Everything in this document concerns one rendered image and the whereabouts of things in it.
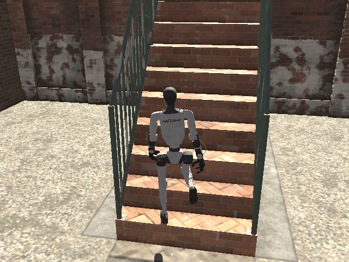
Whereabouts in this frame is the left robot foot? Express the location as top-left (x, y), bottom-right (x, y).
top-left (160, 210), bottom-right (168, 224)

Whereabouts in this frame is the humanoid robot torso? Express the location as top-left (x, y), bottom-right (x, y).
top-left (159, 109), bottom-right (185, 164)

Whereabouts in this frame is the robot right hand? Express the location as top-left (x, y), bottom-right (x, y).
top-left (192, 158), bottom-right (205, 174)

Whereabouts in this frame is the right robot forearm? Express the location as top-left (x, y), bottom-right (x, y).
top-left (192, 132), bottom-right (203, 159)

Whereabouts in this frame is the robot left upper arm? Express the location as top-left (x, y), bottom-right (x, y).
top-left (149, 111), bottom-right (160, 141)

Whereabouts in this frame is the left robot forearm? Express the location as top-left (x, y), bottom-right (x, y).
top-left (148, 134), bottom-right (156, 153)

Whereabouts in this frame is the robot left hand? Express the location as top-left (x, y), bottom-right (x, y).
top-left (149, 150), bottom-right (160, 160)

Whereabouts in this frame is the robot right upper arm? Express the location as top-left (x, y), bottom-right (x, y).
top-left (183, 110), bottom-right (197, 140)

